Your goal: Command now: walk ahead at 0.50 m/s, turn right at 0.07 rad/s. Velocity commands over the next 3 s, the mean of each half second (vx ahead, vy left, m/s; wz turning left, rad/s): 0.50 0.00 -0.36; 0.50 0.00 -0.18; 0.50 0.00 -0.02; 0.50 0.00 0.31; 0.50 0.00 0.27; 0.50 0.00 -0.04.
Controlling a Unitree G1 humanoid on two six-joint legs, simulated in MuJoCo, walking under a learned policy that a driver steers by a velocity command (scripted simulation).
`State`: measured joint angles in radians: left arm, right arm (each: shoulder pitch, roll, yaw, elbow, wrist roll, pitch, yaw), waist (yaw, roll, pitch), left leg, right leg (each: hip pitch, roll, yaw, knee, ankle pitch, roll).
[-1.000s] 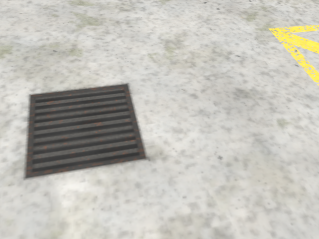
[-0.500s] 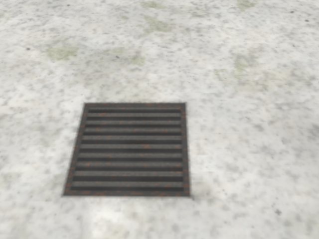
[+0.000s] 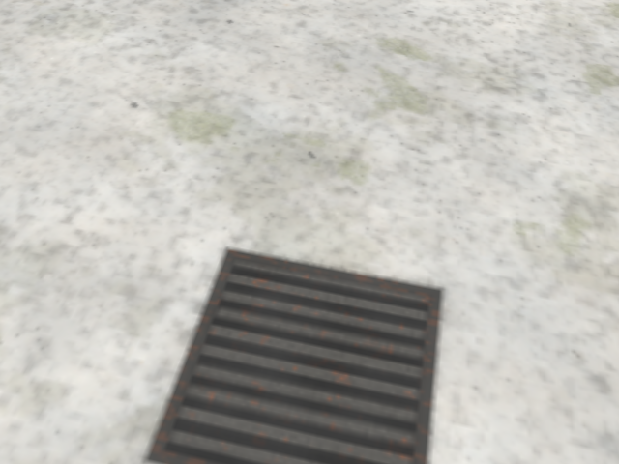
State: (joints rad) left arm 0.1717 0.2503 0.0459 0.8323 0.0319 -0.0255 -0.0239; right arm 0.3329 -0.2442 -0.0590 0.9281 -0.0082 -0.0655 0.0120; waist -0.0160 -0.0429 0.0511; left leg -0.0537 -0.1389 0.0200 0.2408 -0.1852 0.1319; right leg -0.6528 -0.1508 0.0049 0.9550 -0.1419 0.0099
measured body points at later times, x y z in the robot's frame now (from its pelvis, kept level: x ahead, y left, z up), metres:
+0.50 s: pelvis +0.29 -0.08 +0.00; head +0.31 -0.10 +0.45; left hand +0.39 +0.18 -0.13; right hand +0.36 -0.36 -0.12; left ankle +0.37 +0.08 -0.67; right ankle +0.27 -0.12 -0.74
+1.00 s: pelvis +0.58 -0.10 +0.00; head +0.60 -0.10 +0.45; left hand +0.74 +0.12 -0.14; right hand +0.54 -0.38 -0.12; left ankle +0.62 -0.04 -0.74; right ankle +0.52 -0.23 -0.67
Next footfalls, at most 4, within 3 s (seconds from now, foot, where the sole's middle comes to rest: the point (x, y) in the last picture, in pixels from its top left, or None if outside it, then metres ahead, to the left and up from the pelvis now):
0.26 right None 0.31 -0.13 -0.78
0.80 left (331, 384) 0.66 -0.05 -0.78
1.32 right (439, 312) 0.85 -0.33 -0.78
1.86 left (391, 212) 1.19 -0.25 -0.78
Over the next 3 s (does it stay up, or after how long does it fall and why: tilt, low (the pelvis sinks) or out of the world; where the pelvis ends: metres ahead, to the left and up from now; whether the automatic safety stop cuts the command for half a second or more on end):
stays up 1.63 -0.32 -0.02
